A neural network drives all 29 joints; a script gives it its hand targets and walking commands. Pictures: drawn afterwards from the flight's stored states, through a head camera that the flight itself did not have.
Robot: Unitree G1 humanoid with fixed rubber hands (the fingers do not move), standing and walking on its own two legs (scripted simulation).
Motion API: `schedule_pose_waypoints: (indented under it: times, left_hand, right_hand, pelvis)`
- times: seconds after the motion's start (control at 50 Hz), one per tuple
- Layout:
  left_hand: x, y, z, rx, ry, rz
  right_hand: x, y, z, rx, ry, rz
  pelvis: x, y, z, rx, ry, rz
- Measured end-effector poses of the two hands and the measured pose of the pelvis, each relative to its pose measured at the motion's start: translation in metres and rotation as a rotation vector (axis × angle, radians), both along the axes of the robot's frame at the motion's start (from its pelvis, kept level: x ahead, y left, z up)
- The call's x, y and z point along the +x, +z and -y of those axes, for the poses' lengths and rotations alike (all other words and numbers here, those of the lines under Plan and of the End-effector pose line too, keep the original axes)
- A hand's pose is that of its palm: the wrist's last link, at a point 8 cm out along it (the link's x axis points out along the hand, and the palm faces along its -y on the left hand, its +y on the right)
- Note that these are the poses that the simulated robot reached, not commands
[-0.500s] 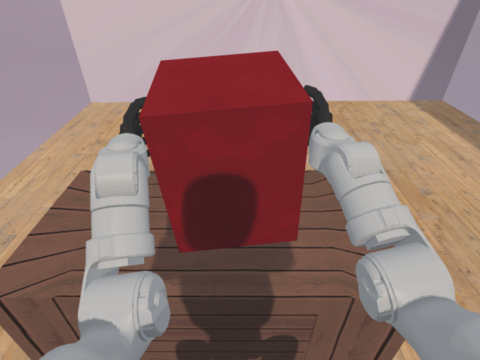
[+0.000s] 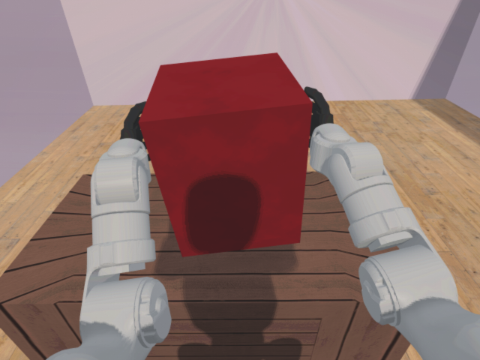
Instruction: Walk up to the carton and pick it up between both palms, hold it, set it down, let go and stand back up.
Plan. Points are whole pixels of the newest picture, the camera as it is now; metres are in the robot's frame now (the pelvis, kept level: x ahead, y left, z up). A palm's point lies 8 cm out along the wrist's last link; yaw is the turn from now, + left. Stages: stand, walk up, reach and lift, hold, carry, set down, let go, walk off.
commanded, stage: hold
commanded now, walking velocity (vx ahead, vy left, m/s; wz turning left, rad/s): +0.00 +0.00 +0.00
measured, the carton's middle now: (230, 153) +0.38 +0.00 +0.23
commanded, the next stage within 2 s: none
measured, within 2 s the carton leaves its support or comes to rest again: neither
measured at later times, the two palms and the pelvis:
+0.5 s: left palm (133, 148) +0.36 +0.15 +0.27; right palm (320, 133) +0.36 -0.14 +0.27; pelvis +0.00 +0.00 +0.00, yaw +0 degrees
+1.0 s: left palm (132, 147) +0.36 +0.15 +0.27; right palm (319, 132) +0.36 -0.14 +0.27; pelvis +0.00 +0.00 +0.00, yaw +0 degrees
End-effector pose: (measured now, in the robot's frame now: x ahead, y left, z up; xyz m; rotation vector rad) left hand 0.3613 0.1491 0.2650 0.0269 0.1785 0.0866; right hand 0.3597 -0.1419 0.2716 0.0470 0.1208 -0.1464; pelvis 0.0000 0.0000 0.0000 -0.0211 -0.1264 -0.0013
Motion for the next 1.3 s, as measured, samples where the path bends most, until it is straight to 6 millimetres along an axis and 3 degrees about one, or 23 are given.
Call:
schedule_pose_waypoints:
  times: [1.3]
  left_hand:
    - [-0.0012,0.0037,-0.0013,-0.005,0.003,0.001]
  right_hand:
    - [-0.0018,0.0027,-0.0013,0.004,-0.001,-0.013]
  pelvis:
    - [-0.0018,0.0002,-0.0012,-0.001,-0.001,-0.004]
